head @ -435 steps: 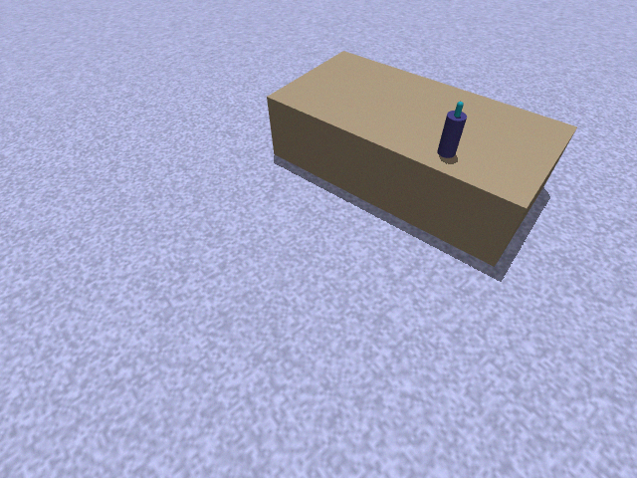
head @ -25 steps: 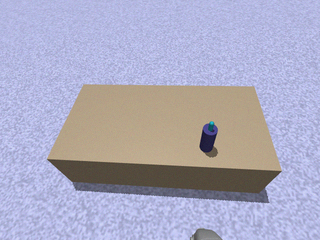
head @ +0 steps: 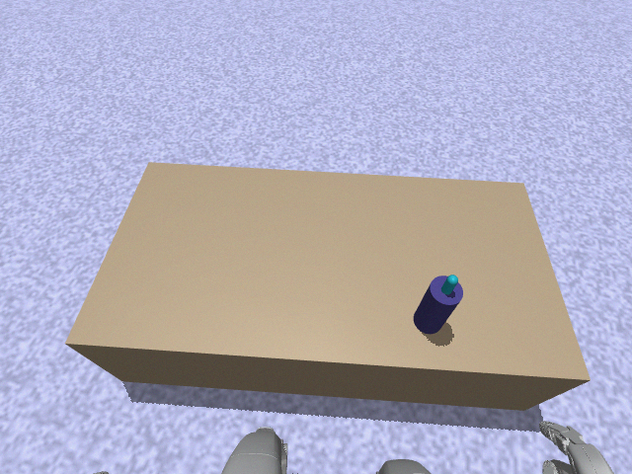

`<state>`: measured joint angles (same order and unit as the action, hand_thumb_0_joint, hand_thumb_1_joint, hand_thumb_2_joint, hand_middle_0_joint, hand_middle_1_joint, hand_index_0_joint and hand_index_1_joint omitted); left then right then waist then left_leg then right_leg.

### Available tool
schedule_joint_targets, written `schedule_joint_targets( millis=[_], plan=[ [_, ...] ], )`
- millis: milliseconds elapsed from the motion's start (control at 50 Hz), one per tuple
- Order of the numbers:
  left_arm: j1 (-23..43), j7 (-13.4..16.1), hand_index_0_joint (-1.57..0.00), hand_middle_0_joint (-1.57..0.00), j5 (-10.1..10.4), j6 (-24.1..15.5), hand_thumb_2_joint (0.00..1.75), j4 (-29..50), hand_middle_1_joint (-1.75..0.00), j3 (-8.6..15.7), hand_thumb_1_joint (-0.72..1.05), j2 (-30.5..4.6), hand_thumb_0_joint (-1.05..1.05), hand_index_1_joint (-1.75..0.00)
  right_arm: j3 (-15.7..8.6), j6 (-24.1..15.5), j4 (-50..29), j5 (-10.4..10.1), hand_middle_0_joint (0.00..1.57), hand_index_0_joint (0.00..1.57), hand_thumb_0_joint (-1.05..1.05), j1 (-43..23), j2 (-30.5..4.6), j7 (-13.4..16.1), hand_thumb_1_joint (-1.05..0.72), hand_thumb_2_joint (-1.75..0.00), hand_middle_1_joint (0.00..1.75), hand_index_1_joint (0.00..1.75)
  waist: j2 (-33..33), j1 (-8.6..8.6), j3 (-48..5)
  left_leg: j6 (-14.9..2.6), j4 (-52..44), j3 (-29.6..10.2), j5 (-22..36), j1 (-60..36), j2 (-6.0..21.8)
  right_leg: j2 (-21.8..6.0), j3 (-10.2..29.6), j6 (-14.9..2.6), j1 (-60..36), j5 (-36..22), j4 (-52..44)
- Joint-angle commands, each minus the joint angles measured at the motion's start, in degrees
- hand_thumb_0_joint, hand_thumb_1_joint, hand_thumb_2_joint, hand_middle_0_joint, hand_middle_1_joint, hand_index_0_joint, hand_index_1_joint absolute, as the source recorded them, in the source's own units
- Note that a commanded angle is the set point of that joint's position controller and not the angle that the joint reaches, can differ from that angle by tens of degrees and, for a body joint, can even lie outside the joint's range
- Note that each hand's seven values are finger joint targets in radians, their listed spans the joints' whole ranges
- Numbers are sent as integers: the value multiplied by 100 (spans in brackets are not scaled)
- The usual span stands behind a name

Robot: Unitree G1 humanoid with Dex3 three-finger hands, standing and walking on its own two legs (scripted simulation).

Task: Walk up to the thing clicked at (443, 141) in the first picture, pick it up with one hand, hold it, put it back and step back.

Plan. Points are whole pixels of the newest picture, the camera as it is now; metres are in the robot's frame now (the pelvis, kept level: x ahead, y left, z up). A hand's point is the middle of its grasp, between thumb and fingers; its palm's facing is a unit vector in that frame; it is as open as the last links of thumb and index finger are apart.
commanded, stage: walk up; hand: right
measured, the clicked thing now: (439, 301) +0.49 -0.23 -0.31
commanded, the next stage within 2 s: stand in 1.80 s
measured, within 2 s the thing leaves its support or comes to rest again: neither
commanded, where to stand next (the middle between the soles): +0.06 -0.02 m, yaw -1 degrees
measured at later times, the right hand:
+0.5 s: hand out of the picture +0.06 -0.30 -0.14, palm faces +0.03 +0.92 -0.39, open 7.4 cm
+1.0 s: hand out of the picture +0.06 -0.29 -0.13, palm faces -0.03 +0.94 -0.34, open 7.4 cm
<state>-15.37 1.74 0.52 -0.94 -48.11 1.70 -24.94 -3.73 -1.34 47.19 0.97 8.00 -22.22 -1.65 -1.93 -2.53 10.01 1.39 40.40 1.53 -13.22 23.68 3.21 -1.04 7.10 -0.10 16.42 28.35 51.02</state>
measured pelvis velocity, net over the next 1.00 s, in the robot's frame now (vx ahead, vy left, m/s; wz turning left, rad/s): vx -0.02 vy -0.03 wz -0.01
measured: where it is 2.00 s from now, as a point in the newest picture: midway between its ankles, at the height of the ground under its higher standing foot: outside the picture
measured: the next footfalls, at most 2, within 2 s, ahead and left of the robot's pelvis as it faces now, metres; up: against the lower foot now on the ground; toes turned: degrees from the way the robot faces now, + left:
right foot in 0.30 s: +0.03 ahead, -0.15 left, +0.00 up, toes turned -3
left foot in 0.56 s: +0.04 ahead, +0.11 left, +0.00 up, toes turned -4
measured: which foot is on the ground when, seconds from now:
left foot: down 0.00-0.32, up 0.34-0.54, down 0.56-1.00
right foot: up 0.00-0.28, down 0.30-1.00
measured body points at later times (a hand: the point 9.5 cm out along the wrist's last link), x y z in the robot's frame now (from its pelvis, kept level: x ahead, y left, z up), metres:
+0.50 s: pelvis -0.01 -0.01 +0.01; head +0.04 -0.03 +0.45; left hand +0.07 +0.31 -0.10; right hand +0.06 -0.34 -0.12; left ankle +0.01 +0.13 -0.68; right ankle -0.02 -0.12 -0.71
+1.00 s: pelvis -0.02 -0.03 +0.03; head -0.01 -0.04 +0.48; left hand +0.09 +0.27 -0.09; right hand +0.06 -0.34 -0.10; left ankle +0.00 +0.11 -0.71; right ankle -0.01 -0.14 -0.71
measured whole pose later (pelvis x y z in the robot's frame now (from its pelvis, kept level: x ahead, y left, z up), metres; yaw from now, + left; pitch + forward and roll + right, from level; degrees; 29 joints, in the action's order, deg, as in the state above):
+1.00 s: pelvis -0.02 -0.03 +0.03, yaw -1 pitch -3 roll +0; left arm -5.4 -0.9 -0.7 -0.8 -59.9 1.5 -19.7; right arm 0.4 -1.3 59.8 0.6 9.1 -21.9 -1.1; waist 0.8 -0.2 3.0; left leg 1.7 28.3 -3.5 -14.4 11.3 0.5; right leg -1.0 -2.1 -0.3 11.5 15.0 29.2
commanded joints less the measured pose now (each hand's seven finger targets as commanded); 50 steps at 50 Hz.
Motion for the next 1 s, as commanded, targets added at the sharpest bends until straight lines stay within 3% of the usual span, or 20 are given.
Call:
schedule_joint_targets(
  millis=[0, 40, 200, 260, 280, 300, 340, 400, 480, 520, 560, 580, 600, 620, 680, 740, 760, 800, 840, 980],
  plan=[
    [-532, 91, -20, -20, 27, 75, 90, 81, -30, 255, 90, -1088, 0, -30, -468, -50, -401, -71, 20, 20, 0, -1, -1711, 207, -90, -90, 30, 30, 1212, 216, -1233, -1584, -1935, -2259, 527, -885, 1953, 107, 40, -188, 662, 546, 1566],
    [-521, -8, -20, -20, 21, 99, 90, -26, -30, 355, 90, -1134, 0, -30, -398, -36, -420, -8, 20, 20, 0, -150, -1669, 246, -90, -90, 30, 30, 1502, 173, -998, -1283, -1761, -1311, 398, -520, 1409, 141, -60, -189, 712, 349, 1420],
    [-375, -194, -20, -20, -178, 178, 90, -46, -30, 487, 90, -902, 0, -30, -393, 20, -434, 19, 20, 20, 0, 160, -1701, 296, -90, -90, 30, 30, 1364, 259, -1502, -1426, -1117, -1242, 1236, -998, 1520, 90, -786, -55, 324, 177, -257],
    [-772, -208, -20, -20, -251, 140, 90, -218, -30, 585, 90, -866, 0, -30, -301, 104, -525, -29, 20, 20, 0, -179, -1552, 281, -90, -90, 30, 30, 1022, -92, -1464, -1024, -509, -833, 794, -221, 1227, 188, -954, -234, -601, -773, -1628],
    [-785, -189, -20, -20, -300, 116, 90, -175, -30, 660, 90, -1057, 0, -30, -225, 136, -524, -70, 20, 20, 0, -158, -1305, 282, -90, -90, 30, 30, 341, -178, -1240, -725, 184, -530, 398, 161, 895, -207, -152, -408, -557, -471, -2350],
    [-434, -189, -20, -20, -380, 79, 90, 41, -30, 769, 90, -1548, 0, -30, -128, 152, -578, -134, 20, 20, 0, -65, -928, 315, -90, -90, 30, 30, -1097, -67, -825, -294, 1180, -6, -1013, 1205, -13, -1383, 1909, -855, -421, -604, -3054],
    [382, -186, -20, -20, -358, 67, 90, 313, -30, 719, 90, -1747, 0, -30, -278, 151, -363, -106, 20, 20, 0, -263, -1341, 457, -90, -90, 30, 30, -926, -31, -548, -307, 2158, -734, -2241, 380, -283, -2048, 2258, -1650, 896, -1415, -3050],
    [599, -124, -20, -20, -287, -14, 90, 286, -30, 532, 90, -1036, 0, -30, -169, 42, -52, -219, 20, 20, 0, 207, -1136, 376, -90, -90, 30, 30, -605, 255, -841, -294, 1898, -618, -1576, 390, -430, -1175, 582, -1223, -133, -3619, -2219],
    [273, -121, -20, -20, -269, -15, 90, 218, -30, 550, 90, -1132, 0, -30, -38, -83, 41, -153, 20, 20, 0, 220, -1085, 351, -90, -90, 30, 30, -874, -10, -1255, -189, 219, -141, -1477, 134, -294, -1146, 478, -1149, -1124, -3832, -1851],
    [553, -144, -20, -20, -152, 32, 90, 237, -30, 521, 90, -1094, 0, -30, -43, -200, 268, -76, 20, 20, 0, 640, -982, 355, -90, -90, 30, 30, -770, 251, -1415, -257, -1351, -78, -509, -795, -389, -1056, 189, -950, -918, -3906, -1226],
    [591, -159, -20, -20, -36, 35, 90, 316, -30, 353, 90, -636, 0, -30, -161, -303, 371, 59, 20, 20, 0, 860, -1397, 373, -90, -90, 30, 30, 381, 322, -1677, -690, -1817, -1762, 1416, -2159, 554, -518, -235, -368, 342, -2747, -201],
    [526, -157, -20, -20, 1, 71, 90, 252, -30, 283, 90, -406, 0, -30, -145, -334, 237, 69, 20, 20, 0, 449, -1607, 362, -90, -90, 30, 30, 896, 82, -1452, -1154, -1840, -2942, 1882, -2315, 1406, 31, -570, -79, 1168, -184, -295],
    [665, -95, -20, -20, -45, 103, 90, 106, -30, 373, 90, -804, 0, -30, -204, -317, 248, 14, 20, 20, 0, 385, -1896, 337, -90, -90, 30, 30, 1077, 261, -1293, -1783, -1729, -3201, 1665, -1559, 1845, -175, -352, -103, 645, 685, -219],
    [675, -99, -20, -20, -61, 70, 90, 20, -30, 381, 90, -897, 0, -30, -179, -305, 255, 2, 20, 20, 0, 149, -1746, 332, -90, -90, 30, 30, 930, 145, -1103, -1813, -1666, -2891, 1766, -1197, 1719, -250, -281, -133, 381, 463, -343],
    [454, -165, -20, -20, -61, -54, 90, -227, -30, 377, 90, -754, 0, -30, 39, -261, 235, -54, 20, 20, 0, -274, -1302, 306, -90, -90, 30, 30, 974, -117, -1093, -748, -1198, -1213, 1673, -775, 618, -249, -453, -214, -600, -1409, -2091],
    [696, -104, -20, -20, -140, -155, 90, -356, -30, 417, 90, -1127, 0, -30, 136, -139, 387, -152, 20, 20, 0, -60, -991, 247, -90, -90, 30, 30, 197, 85, -1197, -212, -565, -635, 560, -224, -163, -1106, 777, -675, -1189, -2133, -2841],
    [1041, -124, -20, -20, -127, -156, 90, -366, -30, 377, 90, -1199, 0, -30, 111, -80, 526, -135, 20, 20, 0, 163, -967, 238, -90, -90, 30, 30, 111, 311, -1178, -276, -709, -522, -503, -709, -213, -1412, 817, -888, -535, -1146, -2981],
    [1427, -178, -20, -20, -122, -100, 90, -346, -30, 320, 90, -1024, 0, -30, 64, -59, 740, -58, 20, 20, 0, 276, -1014, 201, -90, -90, 30, 30, 86, 418, -763, -357, -1259, -664, -782, -1353, -165, -1077, 514, -590, 442, -23, -3115],
    [1477, -201, -20, -20, -98, -94, 90, -469, -30, 265, 90, -841, 0, -30, 57, -97, 729, -52, 20, 20, 0, -32, -1148, 147, -90, -90, 30, 30, 138, 295, -647, -465, -1654, -1096, -678, -986, 139, -523, -85, -291, 156, -104, -3004],
    [1576, -188, -20, -20, -64, -167, 90, -868, -30, 266, 90, -812, 0, -30, 153, -139, 997, -76, 20, 20, 0, -137, -1076, 165, -90, -90, 30, 30, 26, 236, -1100, -305, -1706, -829, 804, -1238, 109, -677, -125, -262, -770, -1709, -3106]
  ],
)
